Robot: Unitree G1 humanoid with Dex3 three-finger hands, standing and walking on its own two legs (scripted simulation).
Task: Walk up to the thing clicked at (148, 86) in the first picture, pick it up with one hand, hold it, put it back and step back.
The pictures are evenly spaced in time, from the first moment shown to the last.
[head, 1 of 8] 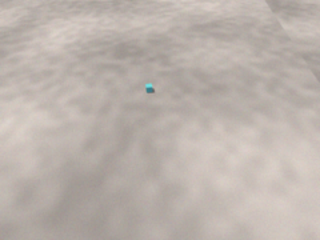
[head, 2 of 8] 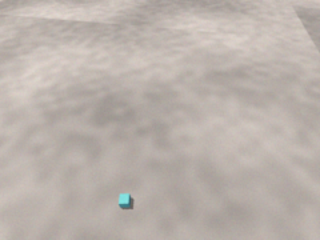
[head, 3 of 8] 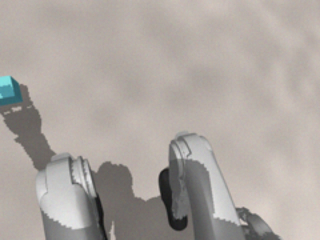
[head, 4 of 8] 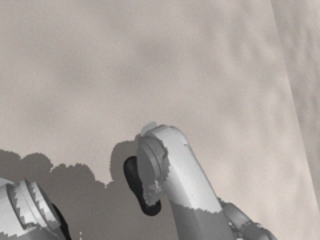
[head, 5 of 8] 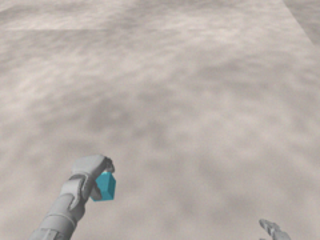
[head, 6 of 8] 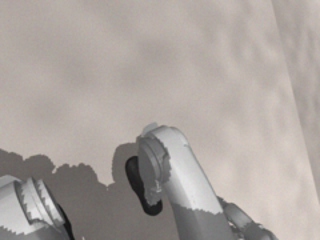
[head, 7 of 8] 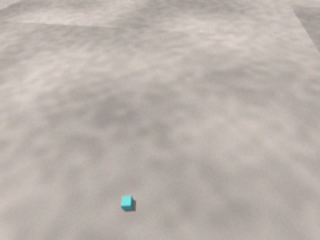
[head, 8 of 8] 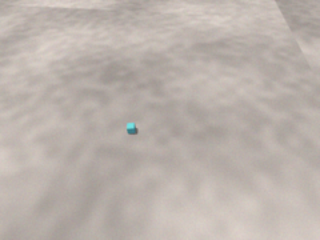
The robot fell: no
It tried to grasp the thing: yes
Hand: left
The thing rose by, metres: 0.66
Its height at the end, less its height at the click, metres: +0.00
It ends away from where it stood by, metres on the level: 0.02
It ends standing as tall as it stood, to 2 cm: yes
